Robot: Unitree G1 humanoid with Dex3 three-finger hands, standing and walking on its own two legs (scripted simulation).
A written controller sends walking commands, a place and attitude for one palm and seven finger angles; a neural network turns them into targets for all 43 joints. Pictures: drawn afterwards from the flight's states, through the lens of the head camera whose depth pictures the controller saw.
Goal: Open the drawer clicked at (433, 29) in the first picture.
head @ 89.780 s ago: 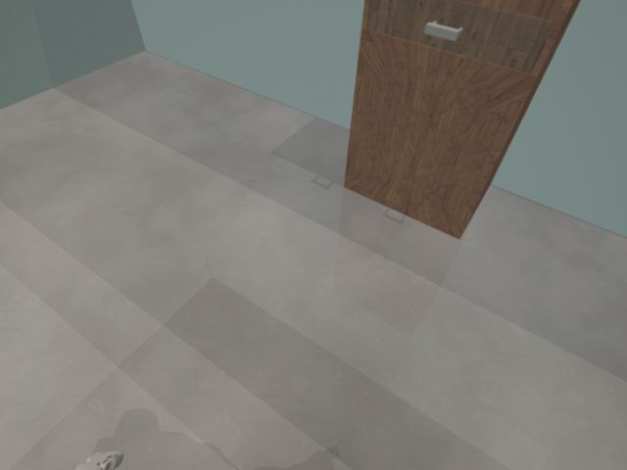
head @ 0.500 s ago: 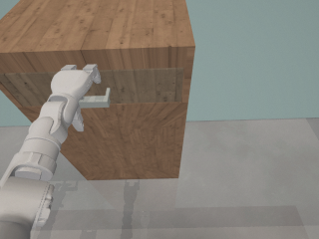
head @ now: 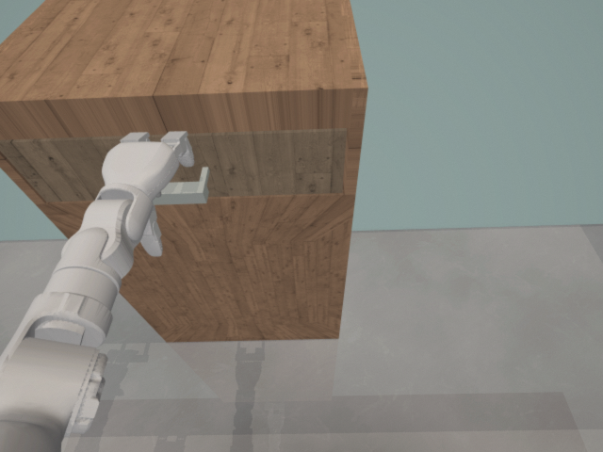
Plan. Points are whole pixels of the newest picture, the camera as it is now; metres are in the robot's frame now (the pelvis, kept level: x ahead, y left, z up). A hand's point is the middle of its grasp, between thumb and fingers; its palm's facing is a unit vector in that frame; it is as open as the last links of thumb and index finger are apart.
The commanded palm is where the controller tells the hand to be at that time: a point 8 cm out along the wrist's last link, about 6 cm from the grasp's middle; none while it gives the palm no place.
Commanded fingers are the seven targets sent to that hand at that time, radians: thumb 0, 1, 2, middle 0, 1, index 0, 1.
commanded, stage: lower the fingers behind the handle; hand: left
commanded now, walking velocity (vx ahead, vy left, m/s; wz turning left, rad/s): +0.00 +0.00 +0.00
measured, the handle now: (177, 183) +0.51 +0.22 +0.05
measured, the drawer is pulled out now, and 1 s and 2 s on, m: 0.00 0.00 0.00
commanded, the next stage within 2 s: lift the fingers back up to retry in 1.36 s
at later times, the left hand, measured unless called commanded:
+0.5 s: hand (165, 202) +0.46 +0.22 +0.06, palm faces -0.03 -0.01 -1.00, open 13.9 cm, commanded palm +0.43 +0.23 +0.11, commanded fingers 0.00 -0.50 0.30 -0.30 -1.20 -0.30 -1.20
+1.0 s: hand (167, 205) +0.45 +0.22 +0.05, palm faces -0.01 +0.01 -1.00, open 13.9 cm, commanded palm +0.43 +0.23 +0.08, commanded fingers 0.00 -0.50 0.30 -0.30 -1.20 -0.30 -1.20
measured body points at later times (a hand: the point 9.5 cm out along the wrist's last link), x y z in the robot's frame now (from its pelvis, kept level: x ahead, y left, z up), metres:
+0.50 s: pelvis +0.00 +0.00 -0.01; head +0.06 -0.01 +0.44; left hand +0.45 +0.22 +0.11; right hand +0.04 -0.27 -0.14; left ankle -0.03 +0.12 -0.73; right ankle +0.01 -0.12 -0.73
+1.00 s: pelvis -0.01 +0.00 -0.01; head +0.06 -0.01 +0.43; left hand +0.45 +0.22 +0.11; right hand +0.05 -0.27 -0.14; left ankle -0.03 +0.12 -0.73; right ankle +0.01 -0.12 -0.73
